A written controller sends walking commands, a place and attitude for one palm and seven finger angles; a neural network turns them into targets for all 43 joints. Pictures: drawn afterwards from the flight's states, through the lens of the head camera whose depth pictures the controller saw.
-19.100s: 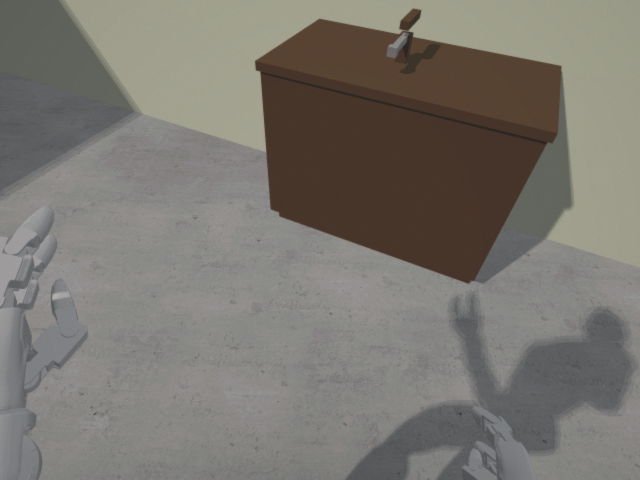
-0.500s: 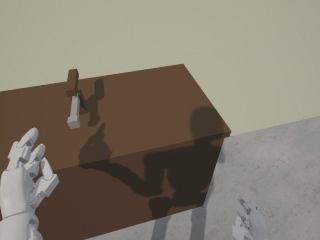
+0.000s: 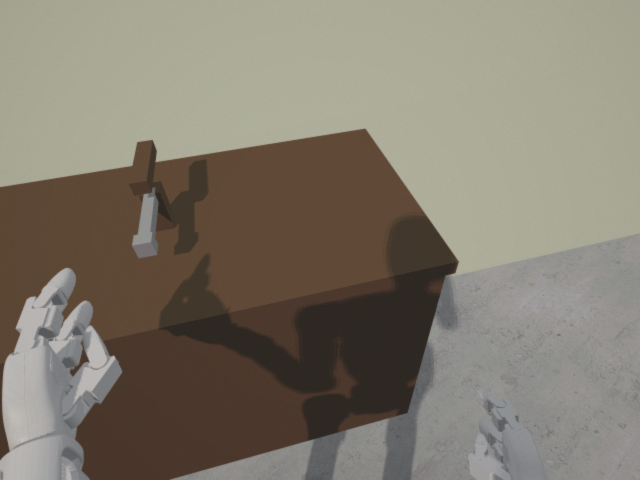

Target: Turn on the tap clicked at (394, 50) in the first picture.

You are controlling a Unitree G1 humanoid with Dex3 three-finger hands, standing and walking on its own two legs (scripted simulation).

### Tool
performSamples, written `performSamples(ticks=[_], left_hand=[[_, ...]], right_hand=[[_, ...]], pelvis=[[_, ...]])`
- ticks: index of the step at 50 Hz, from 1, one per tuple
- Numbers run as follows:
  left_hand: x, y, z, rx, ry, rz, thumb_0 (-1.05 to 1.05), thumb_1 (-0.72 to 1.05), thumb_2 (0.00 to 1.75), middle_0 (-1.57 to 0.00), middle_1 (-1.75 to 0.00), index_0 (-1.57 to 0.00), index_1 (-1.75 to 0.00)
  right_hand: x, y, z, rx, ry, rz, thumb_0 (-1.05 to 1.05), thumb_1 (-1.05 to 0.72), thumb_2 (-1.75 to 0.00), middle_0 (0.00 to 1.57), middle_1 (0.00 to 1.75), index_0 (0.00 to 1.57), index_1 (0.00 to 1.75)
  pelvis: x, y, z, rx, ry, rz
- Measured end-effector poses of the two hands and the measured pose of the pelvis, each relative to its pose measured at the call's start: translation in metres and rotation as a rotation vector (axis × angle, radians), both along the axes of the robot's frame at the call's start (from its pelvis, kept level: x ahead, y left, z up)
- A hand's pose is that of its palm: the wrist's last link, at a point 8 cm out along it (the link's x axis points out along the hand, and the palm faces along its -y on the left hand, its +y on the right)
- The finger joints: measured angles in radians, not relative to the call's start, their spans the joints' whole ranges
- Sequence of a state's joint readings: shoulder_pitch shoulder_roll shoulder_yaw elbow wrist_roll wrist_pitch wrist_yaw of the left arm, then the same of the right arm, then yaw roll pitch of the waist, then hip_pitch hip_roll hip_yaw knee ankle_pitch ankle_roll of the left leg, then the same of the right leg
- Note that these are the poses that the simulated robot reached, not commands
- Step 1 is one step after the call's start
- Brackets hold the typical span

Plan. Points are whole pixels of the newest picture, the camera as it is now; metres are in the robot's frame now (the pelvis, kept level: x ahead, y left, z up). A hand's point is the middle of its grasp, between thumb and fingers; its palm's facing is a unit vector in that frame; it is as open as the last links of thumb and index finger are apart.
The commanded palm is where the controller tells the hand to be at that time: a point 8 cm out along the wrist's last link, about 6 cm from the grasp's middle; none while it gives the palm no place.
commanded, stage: turn the palm inward beside the body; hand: left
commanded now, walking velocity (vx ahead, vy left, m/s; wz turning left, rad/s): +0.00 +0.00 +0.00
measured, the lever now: (145, 245) +0.42 +0.33 +0.07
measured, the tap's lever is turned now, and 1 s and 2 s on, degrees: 0 0 0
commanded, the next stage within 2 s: reach beside the lever's end, fingers flat in 0.30 s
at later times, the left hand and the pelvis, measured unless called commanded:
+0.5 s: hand (134, 352) +0.20 +0.22 +0.13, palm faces +0.52 -0.85 -0.13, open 7.4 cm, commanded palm +0.16 +0.26 +0.14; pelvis +0.02 -0.02 +0.00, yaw +0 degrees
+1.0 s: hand (127, 320) +0.25 +0.25 +0.12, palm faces +0.55 -0.83 -0.11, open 7.4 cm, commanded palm +0.21 +0.29 +0.12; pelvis +0.01 +0.00 +0.00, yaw -1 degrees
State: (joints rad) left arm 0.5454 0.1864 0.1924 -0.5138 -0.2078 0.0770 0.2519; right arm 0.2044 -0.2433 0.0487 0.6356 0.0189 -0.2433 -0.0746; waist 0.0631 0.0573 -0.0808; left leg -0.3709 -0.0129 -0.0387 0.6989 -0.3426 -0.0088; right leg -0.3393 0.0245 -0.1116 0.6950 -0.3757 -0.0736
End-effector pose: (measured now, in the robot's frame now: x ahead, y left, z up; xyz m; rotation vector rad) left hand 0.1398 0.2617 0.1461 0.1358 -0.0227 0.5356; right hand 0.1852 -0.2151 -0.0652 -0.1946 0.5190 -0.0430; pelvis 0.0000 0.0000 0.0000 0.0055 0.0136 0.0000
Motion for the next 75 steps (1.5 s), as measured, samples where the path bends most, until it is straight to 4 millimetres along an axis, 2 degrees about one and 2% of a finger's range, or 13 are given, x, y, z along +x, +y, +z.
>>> performSamples(ticks=[22,31,41,50,60,70,75], left_hand=[[0.015,-0.016,-0.003,-0.009,0.022,-0.003,0.02,0.90,0.90,-0.21,-0.31,-0.20,-0.30],[0.024,0.002,-0.010,-0.009,0.024,0.052,0.02,0.90,0.90,-0.21,-0.31,-0.20,-0.30],[0.051,0.010,-0.018,-0.029,0.028,0.017,0.01,0.90,0.90,-0.21,-0.31,-0.20,-0.30],[0.062,0.024,-0.023,-0.028,0.018,0.050,0.02,0.90,0.90,-0.20,-0.30,-0.20,-0.29],[0.090,0.025,-0.032,-0.041,0.017,0.017,0.02,0.90,0.90,-0.19,-0.28,-0.19,-0.27],[0.097,0.056,-0.039,-0.041,0.029,0.092,0.02,0.90,0.90,-0.19,-0.25,-0.18,-0.25],[0.106,0.059,-0.041,-0.041,0.003,0.073,0.02,0.90,0.90,-0.18,-0.24,-0.18,-0.23]], right_hand=[[0.014,-0.022,-0.001,0.003,0.009,-0.023,0.02,-0.91,-0.90,0.20,0.30,0.20,0.30],[0.008,-0.024,-0.005,-0.004,0.043,-0.036,0.02,-0.91,-0.90,0.20,0.30,0.20,0.30],[-0.004,-0.023,-0.010,-0.009,0.084,-0.070,0.02,-0.91,-0.90,0.20,0.30,0.20,0.30],[-0.011,-0.021,-0.011,-0.020,0.110,-0.090,0.02,-0.91,-0.90,0.20,0.30,0.20,0.30],[-0.013,-0.011,-0.014,-0.027,0.144,-0.090,0.02,-0.91,-0.90,0.20,0.30,0.20,0.30],[-0.017,-0.011,-0.014,-0.035,0.180,-0.113,0.02,-0.91,-0.90,0.20,0.30,0.20,0.30],[-0.022,-0.012,-0.019,-0.052,0.204,-0.110,0.02,-0.91,-0.90,0.20,0.30,0.20,0.30]], pelvis=[[0.016,-0.015,0.001,0.012,0.013,-0.002],[0.012,-0.017,0.002,0.011,0.012,0.001],[0.008,-0.011,0.003,0.010,0.021,-0.008],[0.008,-0.002,0.004,0.007,0.024,-0.014],[0.007,0.007,0.004,0.005,0.038,-0.019],[0.010,0.011,0.005,-0.001,0.043,-0.024],[0.006,0.015,0.003,-0.005,0.051,-0.017]])
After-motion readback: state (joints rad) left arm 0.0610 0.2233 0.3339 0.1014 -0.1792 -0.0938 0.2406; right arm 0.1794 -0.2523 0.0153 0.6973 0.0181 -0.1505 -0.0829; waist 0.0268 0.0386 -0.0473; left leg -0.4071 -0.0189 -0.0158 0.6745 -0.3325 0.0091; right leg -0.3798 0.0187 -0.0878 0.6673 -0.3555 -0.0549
